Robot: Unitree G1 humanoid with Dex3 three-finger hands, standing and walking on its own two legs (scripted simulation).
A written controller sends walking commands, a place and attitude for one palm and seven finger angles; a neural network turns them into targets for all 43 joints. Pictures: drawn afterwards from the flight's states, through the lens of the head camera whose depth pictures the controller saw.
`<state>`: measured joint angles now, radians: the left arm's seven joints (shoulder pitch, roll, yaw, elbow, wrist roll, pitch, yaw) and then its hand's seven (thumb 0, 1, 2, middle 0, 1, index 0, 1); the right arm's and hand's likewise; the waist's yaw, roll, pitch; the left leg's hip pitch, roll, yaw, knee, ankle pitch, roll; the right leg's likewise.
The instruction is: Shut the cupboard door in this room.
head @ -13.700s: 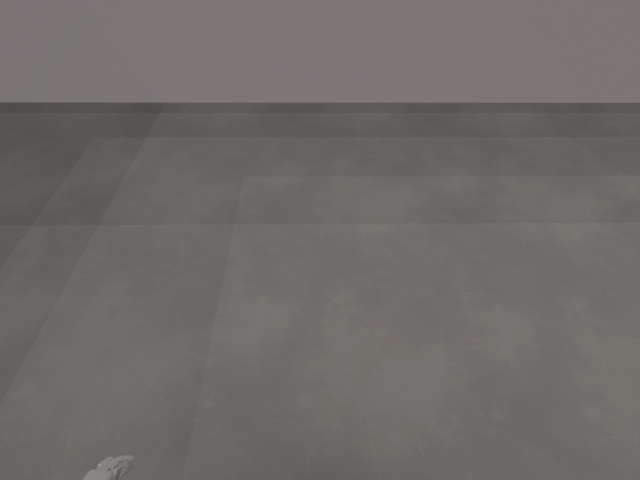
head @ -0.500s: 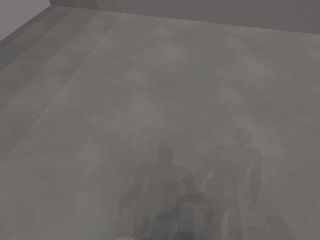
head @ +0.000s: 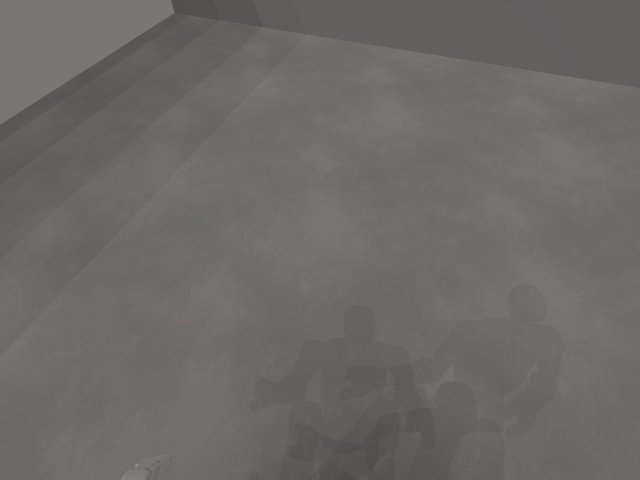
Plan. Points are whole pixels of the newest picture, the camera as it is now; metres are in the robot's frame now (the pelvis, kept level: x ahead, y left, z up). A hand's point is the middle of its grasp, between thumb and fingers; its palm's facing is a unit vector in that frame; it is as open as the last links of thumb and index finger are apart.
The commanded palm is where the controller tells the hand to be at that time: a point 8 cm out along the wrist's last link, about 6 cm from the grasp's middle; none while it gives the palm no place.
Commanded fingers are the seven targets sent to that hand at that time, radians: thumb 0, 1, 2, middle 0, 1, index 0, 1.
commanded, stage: turn or walk to find it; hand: left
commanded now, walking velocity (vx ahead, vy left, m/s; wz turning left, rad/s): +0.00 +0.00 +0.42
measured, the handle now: out of the picture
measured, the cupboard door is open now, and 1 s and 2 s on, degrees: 82 82 82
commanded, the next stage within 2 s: none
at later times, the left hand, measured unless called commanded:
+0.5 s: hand out of the picture -0.06 +0.17 -0.16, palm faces +0.30 -0.92 -0.26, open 7.4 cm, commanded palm none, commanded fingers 0.00 0.90 0.90 -0.20 -0.30 -0.20 -0.30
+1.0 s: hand out of the picture -0.06 +0.20 -0.15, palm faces +0.44 -0.85 -0.28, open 7.4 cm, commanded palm none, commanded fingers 0.00 0.90 0.90 -0.20 -0.30 -0.20 -0.30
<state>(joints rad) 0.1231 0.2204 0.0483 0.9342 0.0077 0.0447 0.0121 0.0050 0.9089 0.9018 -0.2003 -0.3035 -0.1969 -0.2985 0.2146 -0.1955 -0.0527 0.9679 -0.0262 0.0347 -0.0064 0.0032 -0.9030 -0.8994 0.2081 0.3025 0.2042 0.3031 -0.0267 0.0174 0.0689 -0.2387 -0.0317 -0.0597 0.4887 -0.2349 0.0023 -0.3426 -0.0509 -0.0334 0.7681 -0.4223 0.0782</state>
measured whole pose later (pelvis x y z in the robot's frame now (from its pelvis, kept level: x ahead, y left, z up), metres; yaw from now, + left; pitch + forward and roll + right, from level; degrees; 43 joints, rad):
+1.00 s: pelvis -0.07 -0.03 +0.00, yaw +26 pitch +0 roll +1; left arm 0.14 0.22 0.05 0.94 0.01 0.04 0.01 0.00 0.91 0.90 -0.20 -0.30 -0.20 -0.30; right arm 0.20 -0.20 -0.05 0.97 -0.03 0.03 -0.01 0.00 -0.90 -0.90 0.21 0.30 0.20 0.30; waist -0.02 0.02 0.07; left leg -0.26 -0.03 -0.06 0.50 -0.24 -0.01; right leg -0.32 -0.05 -0.04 0.71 -0.40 0.07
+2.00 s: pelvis -0.09 -0.09 -0.01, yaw +51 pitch -1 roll +1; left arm 0.14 0.20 0.04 0.93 0.01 0.02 0.01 0.00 0.91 0.90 -0.20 -0.30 -0.20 -0.30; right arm 0.19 -0.22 -0.07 0.97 -0.02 0.04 0.00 0.00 -0.90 -0.90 0.21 0.30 0.20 0.30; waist -0.02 0.05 0.07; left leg -0.29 -0.01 -0.07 0.59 -0.28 -0.02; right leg -0.27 -0.04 -0.08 0.59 -0.31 0.02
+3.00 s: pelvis -0.08 -0.12 -0.01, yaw +76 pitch -1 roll +1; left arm 0.11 0.19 0.03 0.92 0.02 0.01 0.01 0.00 0.91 0.90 -0.20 -0.30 -0.20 -0.30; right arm 0.23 -0.22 -0.07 0.99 -0.02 0.05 -0.01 0.00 -0.90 -0.90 0.21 0.30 0.20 0.30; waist -0.04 0.06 0.08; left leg -0.31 -0.03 -0.08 0.68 -0.39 -0.02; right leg -0.28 -0.04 -0.08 0.60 -0.30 0.00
